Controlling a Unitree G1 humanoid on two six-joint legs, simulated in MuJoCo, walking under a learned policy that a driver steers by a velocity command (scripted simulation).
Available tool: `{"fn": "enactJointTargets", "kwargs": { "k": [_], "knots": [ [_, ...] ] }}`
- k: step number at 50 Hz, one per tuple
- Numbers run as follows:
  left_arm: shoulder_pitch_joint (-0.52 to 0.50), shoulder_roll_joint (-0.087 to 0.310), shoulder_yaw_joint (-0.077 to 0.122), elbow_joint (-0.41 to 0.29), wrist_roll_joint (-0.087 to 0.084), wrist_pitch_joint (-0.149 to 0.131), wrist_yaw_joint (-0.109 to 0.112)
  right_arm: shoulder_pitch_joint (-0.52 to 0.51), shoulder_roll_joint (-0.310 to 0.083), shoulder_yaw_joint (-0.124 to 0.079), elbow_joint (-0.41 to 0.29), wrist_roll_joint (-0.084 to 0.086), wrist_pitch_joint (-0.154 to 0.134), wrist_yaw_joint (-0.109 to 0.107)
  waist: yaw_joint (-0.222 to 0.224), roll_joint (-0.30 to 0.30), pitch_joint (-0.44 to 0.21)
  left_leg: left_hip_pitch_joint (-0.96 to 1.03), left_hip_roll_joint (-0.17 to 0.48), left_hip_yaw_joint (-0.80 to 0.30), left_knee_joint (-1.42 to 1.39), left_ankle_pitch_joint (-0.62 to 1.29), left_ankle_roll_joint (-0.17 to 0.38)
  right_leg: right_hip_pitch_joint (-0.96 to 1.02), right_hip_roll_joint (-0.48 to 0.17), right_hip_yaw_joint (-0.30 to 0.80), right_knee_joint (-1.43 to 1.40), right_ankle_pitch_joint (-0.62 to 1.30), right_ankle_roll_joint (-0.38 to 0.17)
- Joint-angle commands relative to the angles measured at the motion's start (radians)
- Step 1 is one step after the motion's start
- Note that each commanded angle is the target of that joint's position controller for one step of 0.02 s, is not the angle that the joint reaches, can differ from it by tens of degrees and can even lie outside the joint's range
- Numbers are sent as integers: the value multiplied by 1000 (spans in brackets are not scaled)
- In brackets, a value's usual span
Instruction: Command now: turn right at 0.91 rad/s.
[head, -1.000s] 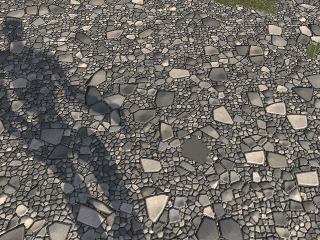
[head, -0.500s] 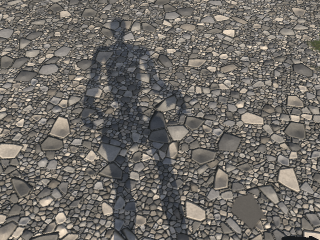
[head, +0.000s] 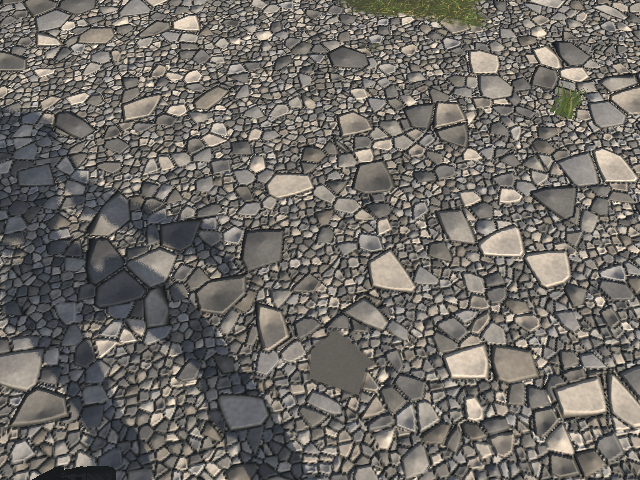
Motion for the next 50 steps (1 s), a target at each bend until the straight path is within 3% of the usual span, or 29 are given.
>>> {"fn": "enactJointTargets", "kwargs": {
  "k": [1,2,3,4,5,6,9,11,15,16,18,19,20,21,23,25,27,30,33,35,36,37,38,39,40,41,43,46,50],
  "knots": [
    [223,363,101,-52,48,-22,36,-6,-36,3,-144,-51,-59,24,57,-321,-387,-554,-173,-150,670,-255,-62,670,-376,747,-191,756,-410],
    [195,280,84,-63,47,-42,23,-66,-115,-11,-116,-38,-57,24,127,-120,-434,-534,-121,-327,714,-203,-52,609,-362,683,-233,574,-407],
    [140,242,71,-53,31,-52,24,-96,-125,-11,-133,-20,-53,19,87,-99,-315,-544,-104,-321,663,-114,-32,494,-310,587,-256,416,-349],
    [83,201,61,-52,2,-49,31,-81,-119,-13,-113,-30,-48,6,45,-34,-222,-526,-78,-312,558,-44,-27,386,-230,508,-279,264,-274],
    [18,178,53,-64,-10,-39,42,-76,-129,-18,-109,-42,-41,-8,17,-43,-172,-488,-72,-307,464,18,-31,290,-185,466,-294,193,-229],
    [-15,173,48,-80,1,-31,53,-69,-122,-18,-101,-43,-33,-7,-1,-68,-159,-417,-93,-290,425,68,-39,204,-142,432,-301,202,-213],
    [-8,186,57,-79,14,-18,72,-35,-74,-2,-81,-36,-28,-2,-4,-95,-190,-342,-148,-285,269,128,-69,159,-103,434,-287,190,-203],
    [-15,164,46,-74,17,-13,80,8,-66,7,-51,-30,-20,3,2,-124,-225,-289,-125,-263,202,180,-77,154,-108,386,-256,146,-183],
    [11,87,2,-38,47,-15,64,-12,-60,21,-64,-25,-15,15,48,-175,-223,-179,-71,-233,126,185,-60,107,-144,394,-232,68,-181],
    [7,46,-18,-24,53,-20,57,-6,-44,28,-63,-27,-19,22,45,-172,-216,-126,-57,-232,64,187,-46,92,-148,387,-229,18,-171],
    [11,32,-31,3,58,-32,45,2,-33,32,-64,-28,-27,32,26,-169,-164,-16,-86,-195,-129,273,-10,54,-109,335,-208,-105,-128],
    [52,54,-26,17,60,-38,47,-34,-82,23,-91,-38,-29,31,45,-127,-110,-43,-69,-251,-193,360,18,59,-69,313,-170,-145,-86],
    [104,80,-15,21,67,-42,56,-61,-172,9,-126,-41,-31,27,97,12,-84,-94,30,-415,-246,522,68,69,13,241,-38,-223,-37],
    [104,80,-8,6,65,-44,65,-74,-218,-5,-117,-38,-32,26,131,194,-54,-207,114,-573,-343,432,186,105,78,126,34,-209,23],
    [-20,104,6,-23,42,-46,81,-11,-173,-3,-110,-30,-30,20,50,237,-36,-178,134,-703,-395,333,236,61,89,119,101,-205,35],
    [-72,83,10,-38,39,-43,77,73,-204,-22,-99,-19,-31,9,-11,217,-88,-23,147,-759,-379,424,264,-68,107,160,271,-373,45],
    [-54,48,7,-28,27,-48,69,70,-196,-31,-100,-7,-26,-8,5,141,-141,60,119,-723,-335,532,246,-115,92,191,342,-377,64],
    [-56,2,-4,-10,14,-62,60,33,-166,-40,-116,10,17,-25,7,141,-188,83,38,-671,-306,549,187,-49,107,162,151,-284,87],
    [3,16,4,23,0,-71,42,13,-172,-52,-136,11,45,-26,19,195,-217,39,10,-707,-308,512,173,96,130,148,-54,-200,82],
    [102,51,24,67,2,-72,41,-22,-159,-49,-150,31,47,-24,69,184,-219,-74,-38,-694,-277,363,121,286,93,134,-297,-21,55],
    [121,112,42,73,11,-67,48,26,-115,-38,-145,23,48,-23,46,72,-226,-233,-113,-617,-146,111,68,436,-71,268,-341,-13,-1],
    [57,204,54,50,57,-58,47,69,-75,-31,-164,14,39,-19,-8,-248,-181,-464,-261,-422,98,-127,13,427,-316,565,-366,63,-147],
    [10,165,45,24,92,-69,43,78,-170,-57,-157,-4,24,-15,-12,-216,-137,-490,-156,-417,299,-121,-25,319,-414,600,-380,139,-223],
    [-60,105,26,6,84,-75,51,85,-222,-74,-132,0,25,-10,-35,-136,-106,-466,-128,-384,396,-46,-38,275,-354,475,-362,158,-205],
    [-98,74,17,-1,66,-77,60,107,-210,-74,-104,-1,33,-10,-42,-96,-90,-465,-121,-367,437,32,-50,269,-266,361,-347,128,-163],
    [-108,64,13,0,49,-77,71,117,-186,-69,-95,-4,41,-10,-37,-102,-85,-493,-110,-353,497,96,-61,290,-228,292,-333,139,-143],
    [-66,68,7,9,45,-71,87,84,-148,-51,-119,3,43,0,-4,-119,-73,-529,-79,-287,548,152,-86,306,-205,182,-324,292,-160],
    [37,97,14,33,55,-55,95,-15,-114,-27,-175,10,37,11,66,-122,-86,-587,-33,-233,445,171,-117,424,-240,140,-321,382,-201],
    [52,147,31,45,48,-42,81,-46,-91,-10,-206,4,39,32,81,-121,-106,-534,1,-196,311,158,-113,472,-289,71,-318,438,-218]
  ]
}}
